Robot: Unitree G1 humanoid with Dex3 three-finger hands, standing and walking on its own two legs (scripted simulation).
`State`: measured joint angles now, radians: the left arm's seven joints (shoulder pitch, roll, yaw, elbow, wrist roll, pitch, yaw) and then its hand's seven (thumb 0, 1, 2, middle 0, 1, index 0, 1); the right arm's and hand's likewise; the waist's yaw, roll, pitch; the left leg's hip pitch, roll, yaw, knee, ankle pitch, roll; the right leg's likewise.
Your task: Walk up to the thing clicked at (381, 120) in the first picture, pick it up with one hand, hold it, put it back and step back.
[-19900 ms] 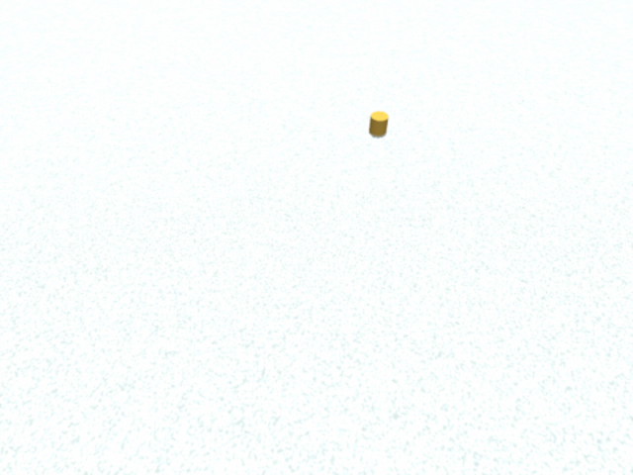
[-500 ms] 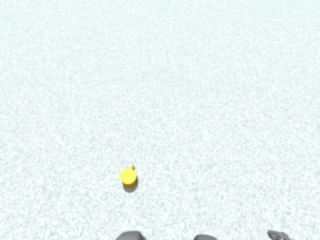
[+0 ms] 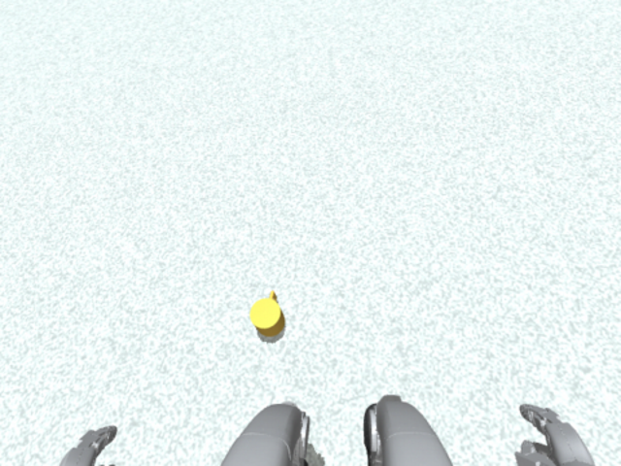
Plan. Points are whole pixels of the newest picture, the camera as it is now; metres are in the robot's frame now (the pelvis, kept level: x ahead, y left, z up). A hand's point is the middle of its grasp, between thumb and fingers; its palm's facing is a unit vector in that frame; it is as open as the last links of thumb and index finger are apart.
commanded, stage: walk up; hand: left
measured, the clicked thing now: (269, 312) +0.52 +0.22 -0.70
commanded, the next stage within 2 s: none
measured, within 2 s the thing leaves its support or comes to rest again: neither
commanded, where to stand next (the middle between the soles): +0.09 +0.00 m, yaw -4 degrees
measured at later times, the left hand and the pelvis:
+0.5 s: hand out of the picture +0.02 +0.25 -0.14, palm faces -0.04 -0.92 -0.40, open 7.3 cm; pelvis +0.00 -0.04 +0.01, yaw -1 degrees
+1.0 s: hand out of the picture +0.07 +0.37 -0.16, palm faces -0.03 -0.84 -0.54, open 7.4 cm; pelvis -0.01 +0.05 -0.03, yaw -1 degrees
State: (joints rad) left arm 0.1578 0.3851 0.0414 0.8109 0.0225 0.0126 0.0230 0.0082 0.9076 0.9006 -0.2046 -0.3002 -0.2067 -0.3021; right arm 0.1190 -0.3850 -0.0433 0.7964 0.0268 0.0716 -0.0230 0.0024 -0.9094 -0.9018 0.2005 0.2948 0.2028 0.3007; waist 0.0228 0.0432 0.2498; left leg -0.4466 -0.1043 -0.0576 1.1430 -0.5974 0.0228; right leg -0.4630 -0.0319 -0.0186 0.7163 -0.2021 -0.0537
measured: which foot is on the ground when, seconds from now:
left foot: up 0.00-0.16, down 0.18-0.52, up 0.54-0.88, down 0.90-1.00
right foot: down 0.00-0.20, up 0.22-0.48, down 0.50-0.92, up 0.94-1.00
